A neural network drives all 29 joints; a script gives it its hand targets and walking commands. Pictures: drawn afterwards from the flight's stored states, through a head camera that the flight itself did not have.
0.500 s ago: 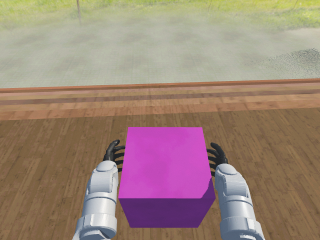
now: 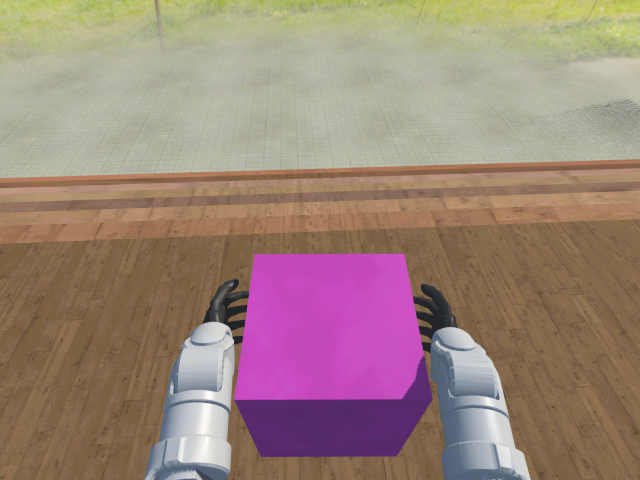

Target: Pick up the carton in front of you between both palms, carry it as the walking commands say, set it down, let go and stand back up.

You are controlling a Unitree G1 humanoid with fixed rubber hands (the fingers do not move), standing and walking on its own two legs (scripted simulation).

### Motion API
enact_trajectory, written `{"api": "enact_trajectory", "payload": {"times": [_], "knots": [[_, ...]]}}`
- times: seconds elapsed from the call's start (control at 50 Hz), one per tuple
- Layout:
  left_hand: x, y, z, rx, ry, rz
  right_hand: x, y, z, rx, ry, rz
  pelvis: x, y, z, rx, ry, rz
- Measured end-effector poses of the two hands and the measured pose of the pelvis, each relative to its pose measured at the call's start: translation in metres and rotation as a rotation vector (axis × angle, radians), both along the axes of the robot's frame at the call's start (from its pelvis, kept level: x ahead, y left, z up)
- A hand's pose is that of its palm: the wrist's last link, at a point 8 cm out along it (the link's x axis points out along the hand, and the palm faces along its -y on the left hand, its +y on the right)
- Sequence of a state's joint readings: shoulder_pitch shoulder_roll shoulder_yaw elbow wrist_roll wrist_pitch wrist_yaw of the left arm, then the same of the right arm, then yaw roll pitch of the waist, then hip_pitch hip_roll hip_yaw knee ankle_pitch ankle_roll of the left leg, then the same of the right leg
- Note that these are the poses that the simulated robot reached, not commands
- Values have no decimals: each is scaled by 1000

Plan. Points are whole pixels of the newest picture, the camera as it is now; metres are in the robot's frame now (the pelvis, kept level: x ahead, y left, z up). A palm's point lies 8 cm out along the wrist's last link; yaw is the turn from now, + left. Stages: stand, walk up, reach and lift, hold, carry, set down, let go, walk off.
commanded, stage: reach and lift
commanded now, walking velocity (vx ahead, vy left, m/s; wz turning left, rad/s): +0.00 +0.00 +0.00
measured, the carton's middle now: (329, 360) +0.29 +0.00 -0.04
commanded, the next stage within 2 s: hold in 0.28 s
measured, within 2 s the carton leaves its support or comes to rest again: neither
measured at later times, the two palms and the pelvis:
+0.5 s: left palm (211, 329) +0.28 +0.15 +0.05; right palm (447, 335) +0.28 -0.15 +0.05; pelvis +0.00 +0.00 +0.00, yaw +0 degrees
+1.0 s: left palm (209, 293) +0.33 +0.16 +0.07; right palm (438, 302) +0.32 -0.14 +0.07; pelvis +0.04 +0.01 -0.01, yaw -2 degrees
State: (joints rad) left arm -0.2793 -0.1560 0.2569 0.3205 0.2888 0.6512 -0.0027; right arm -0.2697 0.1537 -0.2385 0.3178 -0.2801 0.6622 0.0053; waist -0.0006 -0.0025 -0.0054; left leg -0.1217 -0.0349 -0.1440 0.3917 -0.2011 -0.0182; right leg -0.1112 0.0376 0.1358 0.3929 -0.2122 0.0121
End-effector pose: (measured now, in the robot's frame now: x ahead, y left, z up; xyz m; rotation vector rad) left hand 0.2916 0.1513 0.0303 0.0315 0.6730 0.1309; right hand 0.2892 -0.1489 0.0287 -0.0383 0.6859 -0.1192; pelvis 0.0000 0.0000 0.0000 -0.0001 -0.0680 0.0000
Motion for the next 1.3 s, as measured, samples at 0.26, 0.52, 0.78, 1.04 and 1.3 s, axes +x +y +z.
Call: {"api": "enact_trajectory", "payload": {"times": [0.26,0.52,0.78,1.04,1.3], "knots": [[-1,1,6,3,-1,-5,-2,1,6,-4,-1,0,3,1,1,0,-16,0],[-9,2,22,-4,-22,3,-9,2,22,3,-22,-2,-3,2,2,1,-50,-2],[-9,1,23,-13,-31,9,-9,1,23,9,-31,-9,-8,1,-2,0,1,0],[50,6,44,-33,-24,-20,36,7,44,20,-24,-66,50,10,-9,-11,127,-49],[144,20,46,-88,-2,71,148,20,52,57,-2,-50,171,17,-14,23,154,-21]]}}
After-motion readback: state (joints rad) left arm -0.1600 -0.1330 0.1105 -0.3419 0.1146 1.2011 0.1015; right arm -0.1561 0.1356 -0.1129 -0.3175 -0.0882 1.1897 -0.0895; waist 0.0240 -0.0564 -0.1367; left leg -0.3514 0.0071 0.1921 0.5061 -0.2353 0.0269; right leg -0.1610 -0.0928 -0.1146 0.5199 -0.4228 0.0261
